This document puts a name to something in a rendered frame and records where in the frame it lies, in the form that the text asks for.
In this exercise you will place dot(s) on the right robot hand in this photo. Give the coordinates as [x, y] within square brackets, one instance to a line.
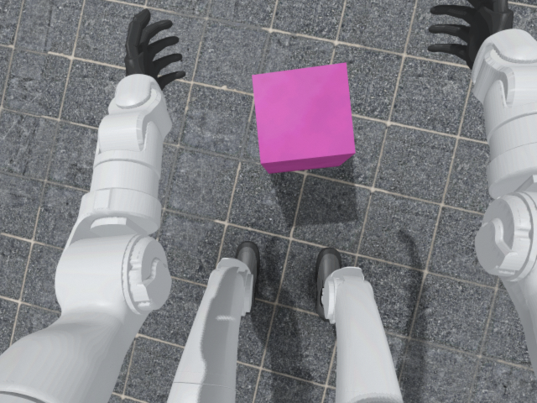
[486, 18]

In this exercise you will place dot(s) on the left robot upper arm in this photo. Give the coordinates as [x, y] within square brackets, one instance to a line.
[106, 288]

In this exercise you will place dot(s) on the left robot hand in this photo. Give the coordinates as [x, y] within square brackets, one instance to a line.
[140, 54]

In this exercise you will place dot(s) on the left robot thigh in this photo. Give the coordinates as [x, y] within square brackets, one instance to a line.
[208, 365]

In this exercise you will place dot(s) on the right robot upper arm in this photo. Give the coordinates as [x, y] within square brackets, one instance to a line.
[506, 246]

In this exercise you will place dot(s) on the left robot forearm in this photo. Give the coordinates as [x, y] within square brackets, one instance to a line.
[123, 198]

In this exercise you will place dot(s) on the carton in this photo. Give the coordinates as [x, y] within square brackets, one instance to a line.
[304, 118]

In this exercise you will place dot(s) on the right robot forearm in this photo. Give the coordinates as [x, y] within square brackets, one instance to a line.
[504, 75]

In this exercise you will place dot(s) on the robot right foot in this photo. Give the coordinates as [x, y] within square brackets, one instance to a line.
[328, 261]

